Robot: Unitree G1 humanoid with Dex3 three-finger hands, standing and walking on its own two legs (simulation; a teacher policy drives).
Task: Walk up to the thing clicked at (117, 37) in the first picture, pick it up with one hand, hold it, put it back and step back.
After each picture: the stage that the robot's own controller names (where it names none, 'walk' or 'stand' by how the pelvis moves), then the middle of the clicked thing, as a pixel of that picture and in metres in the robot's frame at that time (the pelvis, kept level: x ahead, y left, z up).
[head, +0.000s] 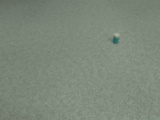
stand; (116, 38) +1.40 -0.39 -0.72
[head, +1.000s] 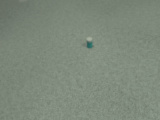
walk; (89, 42) +1.32 +0.02 -0.70
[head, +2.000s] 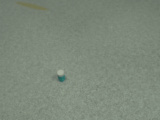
walk; (61, 75) +0.82 +0.25 -0.71
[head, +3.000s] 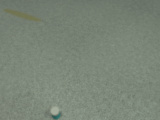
stand; (55, 113) +0.45 +0.20 -0.70
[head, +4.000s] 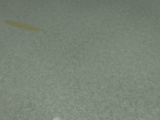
stand; out of the picture +0.41 +0.21 -0.72
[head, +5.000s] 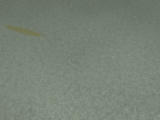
stand; out of the picture +0.39 +0.21 -0.73
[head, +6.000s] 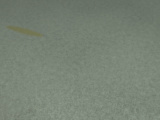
stand; out of the picture +0.39 +0.21 -0.73
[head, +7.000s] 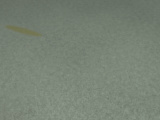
stand; out of the picture +0.38 +0.21 -0.73
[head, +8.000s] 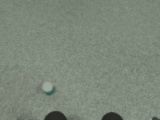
go down; (48, 88) +0.43 +0.21 -0.57
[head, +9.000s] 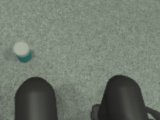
go down; (23, 52) +0.47 +0.25 -0.30
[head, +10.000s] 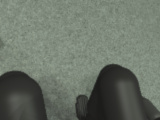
close in; out of the picture +0.45 +0.28 -0.25
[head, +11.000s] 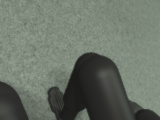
close; out of the picture +0.44 +0.32 -0.22
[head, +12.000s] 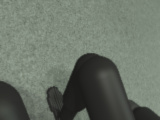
lift; out of the picture +0.43 +0.31 -0.23
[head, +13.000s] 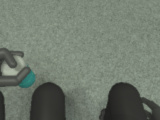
lift; (20, 73) +0.34 +0.23 -0.08
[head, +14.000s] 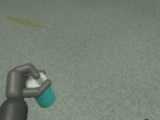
hold; (41, 91) +0.32 +0.16 +0.01
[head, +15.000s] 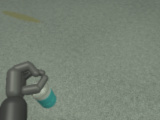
hold; (44, 94) +0.32 +0.16 -0.06
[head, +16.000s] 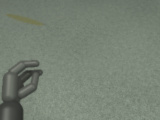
stand; out of the picture +0.27 +0.13 -0.70
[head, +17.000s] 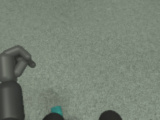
crouch; (57, 116) +0.29 +0.13 -0.57
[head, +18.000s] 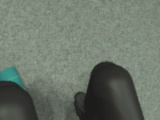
lower; (12, 83) +0.32 +0.17 -0.27
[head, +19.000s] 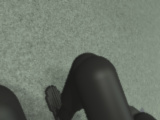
lower; out of the picture +0.32 +0.18 -0.25
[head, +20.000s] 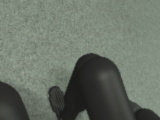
lower; out of the picture +0.32 +0.18 -0.25
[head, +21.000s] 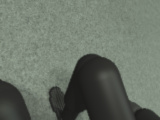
lower; out of the picture +0.33 +0.18 -0.25
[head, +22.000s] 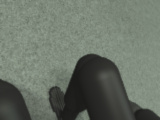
lower; out of the picture +0.33 +0.17 -0.25
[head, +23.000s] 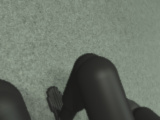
open; out of the picture +0.33 +0.17 -0.25
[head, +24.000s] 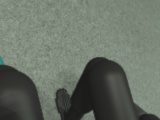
stand; out of the picture +0.33 +0.16 -0.26
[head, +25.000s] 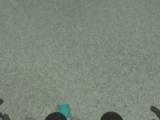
stand; (64, 113) +0.30 +0.10 -0.58
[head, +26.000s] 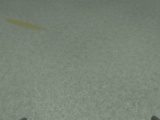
stand; out of the picture +0.27 +0.08 -0.69
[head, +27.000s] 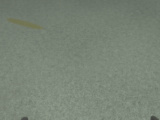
stand; out of the picture +0.28 +0.08 -0.69
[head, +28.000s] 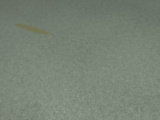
stand; out of the picture +0.29 +0.07 -0.74
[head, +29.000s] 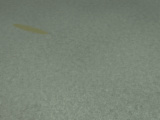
stand; out of the picture +0.28 +0.08 -0.75
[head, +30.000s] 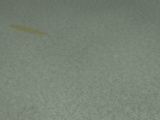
stand; out of the picture +0.26 +0.08 -0.75
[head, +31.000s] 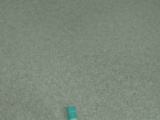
walk; (71, 114) +0.33 +0.03 -0.73
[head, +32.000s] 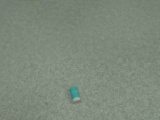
walk; (75, 94) +0.53 +0.10 -0.71
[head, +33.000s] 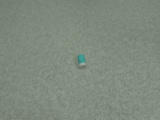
walk; (81, 61) +0.83 +0.05 -0.71
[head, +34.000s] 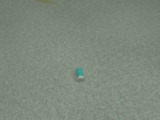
stand; (79, 74) +0.87 +0.04 -0.74
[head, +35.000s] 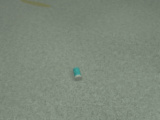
stand; (77, 73) +0.91 +0.07 -0.75
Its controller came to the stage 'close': yes
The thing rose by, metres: 0.69
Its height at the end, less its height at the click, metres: -0.02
